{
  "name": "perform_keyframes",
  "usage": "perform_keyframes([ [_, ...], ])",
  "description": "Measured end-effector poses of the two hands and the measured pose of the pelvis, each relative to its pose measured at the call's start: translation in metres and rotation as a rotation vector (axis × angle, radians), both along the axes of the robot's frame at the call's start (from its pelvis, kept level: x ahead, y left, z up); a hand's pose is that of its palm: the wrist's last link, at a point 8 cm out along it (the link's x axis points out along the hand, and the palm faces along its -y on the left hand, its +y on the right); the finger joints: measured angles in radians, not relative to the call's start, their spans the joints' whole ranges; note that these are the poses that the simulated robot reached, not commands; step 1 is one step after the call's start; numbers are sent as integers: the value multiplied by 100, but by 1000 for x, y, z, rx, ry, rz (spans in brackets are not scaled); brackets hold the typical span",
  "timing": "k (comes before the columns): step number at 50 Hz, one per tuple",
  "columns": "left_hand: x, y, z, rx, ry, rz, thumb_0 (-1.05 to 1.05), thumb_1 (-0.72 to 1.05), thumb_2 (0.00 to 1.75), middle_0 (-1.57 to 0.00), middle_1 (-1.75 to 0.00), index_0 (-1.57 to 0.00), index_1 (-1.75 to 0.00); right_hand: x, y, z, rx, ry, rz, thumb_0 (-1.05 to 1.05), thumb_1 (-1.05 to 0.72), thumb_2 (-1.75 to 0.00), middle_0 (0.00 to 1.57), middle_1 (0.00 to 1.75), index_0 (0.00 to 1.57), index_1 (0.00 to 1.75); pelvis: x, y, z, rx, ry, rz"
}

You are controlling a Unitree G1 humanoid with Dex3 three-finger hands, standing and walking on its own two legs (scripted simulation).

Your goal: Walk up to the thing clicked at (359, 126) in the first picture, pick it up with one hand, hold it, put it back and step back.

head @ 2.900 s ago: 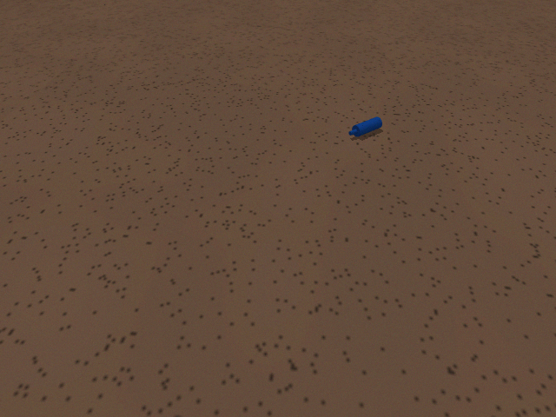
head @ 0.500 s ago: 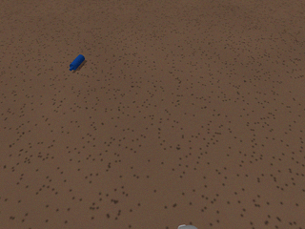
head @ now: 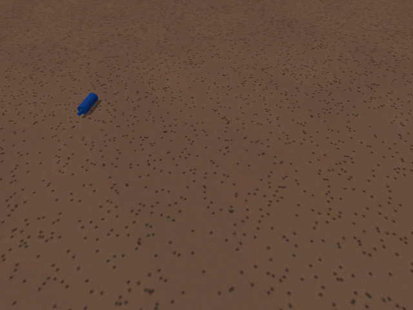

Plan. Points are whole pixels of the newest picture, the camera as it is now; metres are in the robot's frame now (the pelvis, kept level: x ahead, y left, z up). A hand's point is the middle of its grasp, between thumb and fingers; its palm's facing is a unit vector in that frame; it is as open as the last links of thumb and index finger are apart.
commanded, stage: walk up
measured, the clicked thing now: (86, 105) +1.66 +0.95 -0.73
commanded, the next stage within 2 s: stand in 0.46 s
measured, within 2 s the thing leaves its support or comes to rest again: neither
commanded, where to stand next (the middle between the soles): +0.05 +0.01 m, yaw +1 degrees
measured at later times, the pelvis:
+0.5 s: pelvis +0.01 +0.01 +0.02, yaw -2 degrees
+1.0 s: pelvis +0.00 +0.02 +0.02, yaw +0 degrees
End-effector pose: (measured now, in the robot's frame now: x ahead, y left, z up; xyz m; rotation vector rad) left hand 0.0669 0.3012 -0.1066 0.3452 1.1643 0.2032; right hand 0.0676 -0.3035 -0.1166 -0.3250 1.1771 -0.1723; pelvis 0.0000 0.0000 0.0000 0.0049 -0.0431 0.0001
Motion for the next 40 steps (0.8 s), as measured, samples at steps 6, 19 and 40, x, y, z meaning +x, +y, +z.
perform_keyframes([
  [6, 26, -4, 3, -15, -19, -18, 1, 91, 90, -20, -30, -20, -30, 10, 7, 5, 13, -11, -21, 0, -91, -90, 21, 30, 21, 30, 6, 3, 6, 2, -1, -12],
  [19, 53, -1, 8, -23, -24, -40, 1, 91, 90, -20, -30, -20, -30, 14, 11, 15, 5, -15, -75, 0, -91, -90, 21, 30, 21, 30, 9, 10, 14, -1, -8, -33],
  [40, 17, 11, 7, -20, 51, -2, 1, 91, 90, -20, -30, -20, -30, 2, 23, 13, 9, 30, -66, 0, -91, -90, 21, 30, 21, 30, 1, 17, 18, 0, -8, -13],
])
